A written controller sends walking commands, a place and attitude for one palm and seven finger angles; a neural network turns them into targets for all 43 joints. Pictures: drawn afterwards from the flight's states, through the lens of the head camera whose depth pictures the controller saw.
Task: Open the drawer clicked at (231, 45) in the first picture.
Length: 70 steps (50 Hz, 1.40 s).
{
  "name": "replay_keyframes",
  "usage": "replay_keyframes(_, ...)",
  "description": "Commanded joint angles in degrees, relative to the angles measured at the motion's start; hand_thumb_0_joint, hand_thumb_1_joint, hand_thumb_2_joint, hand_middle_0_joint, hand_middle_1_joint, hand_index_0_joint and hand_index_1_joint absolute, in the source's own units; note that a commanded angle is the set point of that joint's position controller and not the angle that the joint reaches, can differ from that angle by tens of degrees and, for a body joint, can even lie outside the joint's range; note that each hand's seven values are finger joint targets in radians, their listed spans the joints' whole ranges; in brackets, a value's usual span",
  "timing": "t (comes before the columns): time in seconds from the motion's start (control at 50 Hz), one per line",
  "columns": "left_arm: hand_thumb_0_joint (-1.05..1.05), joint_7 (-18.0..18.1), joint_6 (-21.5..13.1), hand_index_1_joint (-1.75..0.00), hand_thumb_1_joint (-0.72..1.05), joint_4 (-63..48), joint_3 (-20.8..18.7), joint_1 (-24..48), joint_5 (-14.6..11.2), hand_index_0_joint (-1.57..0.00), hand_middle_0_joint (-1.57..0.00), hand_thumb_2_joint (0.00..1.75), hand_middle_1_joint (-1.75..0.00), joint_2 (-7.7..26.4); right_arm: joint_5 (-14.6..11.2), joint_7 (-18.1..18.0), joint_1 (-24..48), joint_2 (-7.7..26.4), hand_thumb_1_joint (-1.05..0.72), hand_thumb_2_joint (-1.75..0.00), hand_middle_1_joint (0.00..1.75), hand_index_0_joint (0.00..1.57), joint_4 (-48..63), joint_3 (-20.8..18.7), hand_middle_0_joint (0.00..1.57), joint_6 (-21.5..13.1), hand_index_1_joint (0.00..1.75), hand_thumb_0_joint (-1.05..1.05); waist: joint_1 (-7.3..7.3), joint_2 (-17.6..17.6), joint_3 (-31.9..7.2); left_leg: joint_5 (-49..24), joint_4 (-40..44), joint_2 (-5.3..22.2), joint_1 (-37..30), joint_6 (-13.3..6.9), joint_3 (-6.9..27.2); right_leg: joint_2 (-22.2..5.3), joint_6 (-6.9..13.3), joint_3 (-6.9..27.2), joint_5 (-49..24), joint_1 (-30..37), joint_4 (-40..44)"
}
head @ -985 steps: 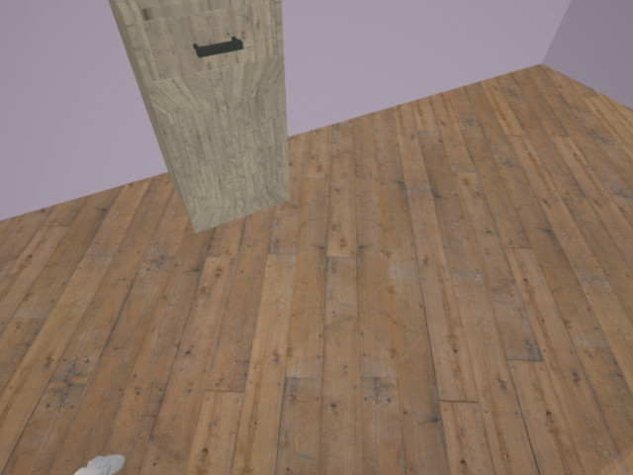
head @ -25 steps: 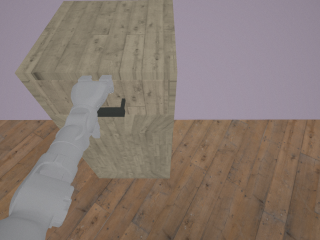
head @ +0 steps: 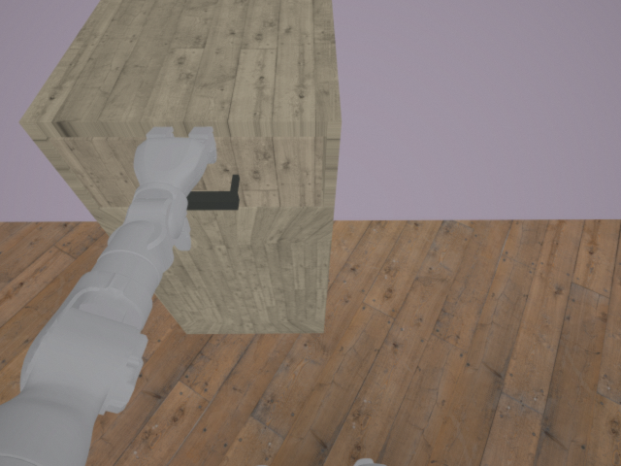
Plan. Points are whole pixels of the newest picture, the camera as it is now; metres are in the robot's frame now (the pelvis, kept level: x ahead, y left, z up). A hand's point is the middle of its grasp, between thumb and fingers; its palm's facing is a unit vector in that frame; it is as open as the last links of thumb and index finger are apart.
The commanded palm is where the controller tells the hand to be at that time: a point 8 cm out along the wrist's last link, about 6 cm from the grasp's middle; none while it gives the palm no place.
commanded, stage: move the hooked fingers above the handle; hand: left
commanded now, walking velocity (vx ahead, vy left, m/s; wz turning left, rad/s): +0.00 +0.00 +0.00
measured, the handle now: (196, 190) +0.52 +0.17 +0.01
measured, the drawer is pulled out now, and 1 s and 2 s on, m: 0.00 0.00 0.00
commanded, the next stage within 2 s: none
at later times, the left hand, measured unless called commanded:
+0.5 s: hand (183, 187) +0.48 +0.17 +0.06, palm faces -0.01 +0.01 -1.00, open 13.4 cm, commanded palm +0.49 +0.18 +0.11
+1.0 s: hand (182, 187) +0.48 +0.17 +0.06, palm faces -0.01 +0.00 -1.00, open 13.5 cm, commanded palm +0.48 +0.19 +0.11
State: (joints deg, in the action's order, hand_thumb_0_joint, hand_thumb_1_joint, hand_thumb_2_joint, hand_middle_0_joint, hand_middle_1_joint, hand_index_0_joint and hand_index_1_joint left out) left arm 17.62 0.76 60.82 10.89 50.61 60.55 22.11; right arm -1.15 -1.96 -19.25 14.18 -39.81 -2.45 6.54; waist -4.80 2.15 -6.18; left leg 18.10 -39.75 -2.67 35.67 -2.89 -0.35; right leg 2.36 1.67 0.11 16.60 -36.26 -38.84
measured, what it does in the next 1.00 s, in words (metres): stands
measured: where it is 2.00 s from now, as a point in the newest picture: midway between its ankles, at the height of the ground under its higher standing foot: outside the picture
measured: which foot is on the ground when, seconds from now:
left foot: down 0.00-1.00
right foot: down 0.00-1.00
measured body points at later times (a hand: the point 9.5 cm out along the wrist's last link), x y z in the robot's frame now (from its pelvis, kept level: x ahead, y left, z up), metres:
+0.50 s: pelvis -0.01 +0.00 +0.00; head +0.06 +0.00 +0.44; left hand +0.48 +0.17 +0.11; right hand +0.02 -0.26 -0.13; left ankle +0.01 +0.09 -0.72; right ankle +0.02 -0.10 -0.72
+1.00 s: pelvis -0.02 +0.00 -0.01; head +0.06 +0.00 +0.44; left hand +0.48 +0.17 +0.12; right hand +0.00 -0.27 -0.13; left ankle +0.01 +0.09 -0.72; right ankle +0.02 -0.10 -0.72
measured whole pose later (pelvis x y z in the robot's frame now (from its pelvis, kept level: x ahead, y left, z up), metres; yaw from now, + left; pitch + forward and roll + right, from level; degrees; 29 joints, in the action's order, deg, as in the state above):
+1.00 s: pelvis -0.02 +0.00 -0.01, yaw -1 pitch +15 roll +0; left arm 17.1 -1.9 64.3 7.5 53.2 61.5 25.7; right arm -1.7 -4.1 -19.7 14.6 -38.2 -0.5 5.7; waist -7.4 2.1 -6.1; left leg 17.4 -41.7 -2.2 39.2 -3.1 -1.4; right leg 2.8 1.3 0.9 15.3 -39.9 -40.4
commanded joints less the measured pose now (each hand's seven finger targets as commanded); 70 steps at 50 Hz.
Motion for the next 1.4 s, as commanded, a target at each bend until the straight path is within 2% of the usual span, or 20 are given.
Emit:
replay_keyframes(0.0, 0.0, 1.32, 1.12, -1.2, -0.5, -10.17, -2.52, 34.88, 0.24, -0.3, -0.3, 0.3, -1.2, 10.13, -0.02, -0.6, -4.22, 8.71, -0.9, -0.9, 0.3, 0.2, 4.48, -2.45, 0.2, -1.72, 0.3, 0.0, -4.84, -2.29, -18.19, -4.05, 4.93, 0.85, -11.76, -0.23, 1.08, 0.13, 0.46, 0.86, -2.29, 4.83, 5.97)
replay_keyframes(0.02, 0.0, 1.35, 1.17, -1.2, -0.5, -10.17, -3.28, 34.24, 0.48, -0.3, -0.3, 0.3, -1.2, 10.86, 0.0, -0.6, -4.11, 8.63, -0.9, -0.9, 0.3, 0.2, 4.54, -2.56, 0.2, -1.8, 0.3, 0.0, -4.21, -0.95, -19.16, -4.01, 4.9, 0.84, -12.28, -0.15, 1.08, 0.15, 0.59, 0.81, -2.08, 4.62, 5.75)
replay_keyframes(0.06, 0.0, 1.23, 1.43, -1.2, -0.5, -9.74, -1.66, 34.85, 0.38, -0.3, -0.3, 0.3, -1.2, 8.79, 0.05, -0.62, -4.27, 8.54, -0.9, -0.9, 0.3, 0.2, 4.54, -2.45, 0.2, -1.96, 0.3, 0.0, -4.75, -1.29, -18.07, -3.25, 5.01, 0.88, -12.24, -0.07, 1.31, 0.18, 0.59, 0.51, -1.58, 3.61, 5.69)
replay_keyframes(0.16, 0.0, 0.86, 1.39, -1.2, -0.5, -9.04, -1.56, 35.98, 0.05, -0.3, -0.3, 0.3, -1.2, 8.97, 0.06, -0.77, -4.51, 8.73, -0.9, -0.9, 0.3, 0.2, 4.42, -2.21, 0.2, -2.35, 0.3, 0.0, -5.32, -1.79, -17.88, -2.31, 4.79, 0.92, -11.76, -0.19, 1.5, 0.14, 0.5, 0.57, -1.05, 2.93, 5.54)
replay_keyframes(0.28, 0.0, 0.5, 1.02, -1.2, -0.5, -7.61, -3.65, 36.19, -0.35, -0.3, -0.3, 0.3, -1.2, 12.25, -0.04, -1.11, -4.68, 8.86, -0.9, -0.9, 0.3, 0.2, 4.79, -1.74, 0.2, -2.41, 0.3, 0.0, -5.2, -2.3, -18.2, -1.35, 4.49, 0.68, -9.38, -0.3, 1.25, -0.09, 0.38, 0.87, -0.43, 4.26, 5.49)
replay_keyframes(0.38, 0.0, 0.46, 0.62, -1.2, -0.5, -7.46, -3.57, 35.7, -0.63, -0.3, -0.3, 0.3, -1.2, 12.01, -0.06, -1.17, -4.62, 8.78, -0.9, -0.9, 0.3, 0.2, 5.31, -1.64, 0.2, -2.4, 0.3, 0.0, -5.02, -1.99, -18.1, -0.78, 4.4, 0.68, -8.99, -0.26, 1.28, -0.05, 0.41, 0.76, 0.1, 4.03, 5.37)
replay_keyframes(0.42, 0.0, 0.56, 0.44, -1.2, -0.5, -6.23, -6.49, 33.83, -0.24, -0.3, -0.3, 0.3, -1.2, 15.92, -0.13, -1.46, -4.84, 9.12, -0.9, -0.9, 0.3, 0.2, 5.33, -1.6, 0.2, -2.31, 0.3, 0.0, -4.05, -2.97, -18.44, 0.01, 4.44, 0.58, -7.63, -0.37, 1.04, -0.11, 0.26, 1.04, 0.64, 5.24, 5.36)
replay_keyframes(0.48, 0.0, 0.4, 0.4, -1.2, -0.5, -5.96, -5.32, 34.75, -0.58, -0.3, -0.3, 0.3, -1.2, 15.2, -0.3, -1.74, -4.41, 9.0, -0.9, -0.9, 0.3, 0.2, 5.47, -1.29, 0.2, -2.37, 0.3, 0.0, -4.88, -3.69, -16.7, 1.02, 4.58, 0.64, -6.35, -0.49, 0.81, -0.25, 0.12, 1.24, 1.43, 5.1, 5.91)
replay_keyframes(0.52, 0.0, 0.59, 0.14, -1.2, -0.5, -6.25, -7.68, 34.12, -0.04, -0.3, -0.3, 0.3, -1.2, 18.6, -0.34, -1.93, -4.76, 9.24, -0.9, -0.9, 0.3, 0.2, 5.6, -1.33, 0.2, -2.37, 0.3, 0.0, -3.88, -2.49, -18.33, 1.06, 4.57, 0.55, -6.3, -0.48, 0.7, -0.28, 0.16, 1.43, 1.55, 5.78, 5.6)
replay_keyframes(0.58, 0.0, 0.63, 0.1, -1.2, -0.5, -5.92, -6.73, 34.68, -0.09, -0.3, -0.3, 0.3, -1.2, 17.37, -0.33, -2.07, -4.69, 9.0, -0.9, -0.9, 0.3, 0.2, 5.61, -1.24, 0.2, -2.33, 0.3, 0.0, -4.5, -3.08, -17.5, 1.1, 4.58, 0.66, -6.09, -0.5, 0.64, -0.26, 0.1, 1.23, 1.57, 5.38, 5.78)
replay_keyframes(0.68, 0.0, 0.61, 0.34, -1.2, -0.5, -4.6, -8.14, 34.59, -0.18, -0.3, -0.3, 0.3, -1.2, 20.24, -0.5, -2.55, -4.85, 9.34, -0.9, -0.9, 0.3, 0.2, 5.56, -0.84, 0.2, -2.41, 0.3, 0.0, -4.58, -4.07, -17.3, 2.99, 4.67, 0.66, -4.21, -0.59, 0.52, -0.41, -0.1, 1.51, 3.12, 5.93, 5.92)
replay_keyframes(0.8, 0.0, 0.66, -0.15, -1.2, -0.5, -5.27, -9.7, 33.55, 0.1, -0.3, -0.3, 0.3, -1.2, 22.98, -0.52, -2.95, -4.72, 9.38, -0.9, -0.9, 0.3, 0.2, 6.0, -0.79, 0.2, -2.23, 0.3, 0.0, -3.63, -1.91, -19.14, 1.85, 4.32, 0.62, -4.31, -0.54, 0.21, -0.5, -0.13, 1.74, 2.38, 6.71, 5.54)
replay_keyframes(0.82, 0.0, 0.65, -0.11, -1.2, -0.5, -5.18, -8.53, 32.93, -0.08, -0.3, -0.3, 0.3, -1.2, 21.25, -0.5, -2.93, -4.54, 9.14, -0.9, -0.9, 0.3, 0.2, 6.18, -0.8, 0.2, -2.19, 0.3, 0.0, -3.67, -2.12, -18.76, 1.91, 4.23, 0.53, -4.16, -0.55, 0.06, -0.49, -0.2, 1.89, 2.35, 6.86, 5.85)
replay_keyframes(0.96, 0.0, 1.4, -0.76, -1.2, -0.5, -5.47, -9.28, 32.03, 0.1, -0.3, -0.3, 0.3, -1.2, 21.64, -0.4, -2.7, -4.46, 9.4, -0.9, -0.9, 0.3, 0.2, 6.3, -0.93, 0.2, -2.15, 0.3, 0.0, -3.28, -2.26, -17.78, 3.23, 4.6, 0.72, -3.94, -0.47, 0.2, -0.4, -0.11, 1.5, 3.7, 5.83, 5.85)
replay_keyframes(1.04, 0.0, 1.87, -0.76, -1.2, -0.5, -7.13, -9.26, 32.91, 0.53, -0.3, -0.3, 0.3, -1.2, 21.52, -0.24, -2.66, -4.51, 9.4, -0.9, -0.9, 0.3, 0.2, 6.1, -1.22, 0.2, -2.19, 0.3, 0.0, -3.29, -1.79, -20.15, 1.55, 4.34, 0.75, -5.42, -0.53, 0.07, -0.41, -0.1, 1.68, 2.32, 6.59, 5.8)
replay_keyframes(1.06, 0.0, 2.03, -0.63, -1.2, -0.5, -6.73, -11.1, 31.83, 0.74, -0.3, -0.3, 0.3, -1.2, 23.63, -0.17, -2.68, -4.36, 9.49, -0.9, -0.9, 0.3, 0.2, 5.92, -1.27, 0.2, -2.04, 0.3, 0.0, -2.59, -1.73, -20.27, 0.87, 4.28, 0.81, -5.33, -0.51, -0.06, -0.43, -0.03, 1.68, 1.8, 7.26, 5.61)
replay_keyframes(1.1, 0.0, 1.94, -0.75, -1.2, -0.5, -7.71, -10.34, 31.18, 0.44, -0.3, -0.3, 0.3, -1.2, 22.05, -0.11, -2.52, -4.46, 9.24, -0.9, -0.9, 0.3, 0.2, 6.12, -1.43, 0.2, -1.84, 0.3, 0.0, -2.43, -2.03, -21.36, -1.79, 4.16, 0.81, -6.14, -0.53, -0.07, -0.37, -0.01, 1.63, -0.47, 8.62, 5.63)
replay_keyframes(1.18, 0.0, 1.58, -0.42, -1.2, -0.5, -6.77, -9.04, 31.09, -0.02, -0.3, -0.3, 0.3, -1.2, 20.38, -0.32, -2.51, -3.8, 9.15, -0.9, -0.9, 0.3, 0.2, 6.1, -1.25, 0.2, -1.54, 0.3, 0.0, -3.16, -2.78, -17.73, -0.6, 4.7, 0.82, -5.52, -0.49, -0.15, -0.37, -0.06, 1.63, 0.63, 7.6, 6.51)
replay_keyframes(1.22, 0.0, 1.73, -0.35, -1.2, -0.5, -7.14, -10.37, 30.96, 0.5, -0.3, -0.3, 0.3, -1.2, 22.57, -0.31, -2.67, -3.93, 9.39, -0.9, -0.9, 0.3, 0.2, 5.81, -1.22, 0.2, -1.46, 0.3, 0.0, -2.7, -2.8, -18.98, -0.78, 4.9, 0.86, -5.9, -0.5, -0.06, -0.41, -0.08, 1.71, 0.37, 8.3, 6.26)
replay_keyframes(1.38, 0.0, 1.28, -0.8, -1.2, -0.5, -9.06, -10.66, 29.25, 0.16, -0.3, -0.3, 0.3, -1.2, 22.12, -0.23, -2.76, -2.89, 9.0, -0.9, -0.9, 0.3, 0.2, 6.29, -1.32, 0.2, -0.92, 0.3, 0.0, -1.99, -3.02, -20.11, -4.21, 4.83, 0.79, -7.15, -0.49, -0.36, -0.5, 0.01, 1.88, -2.7, 10.75, 6.46)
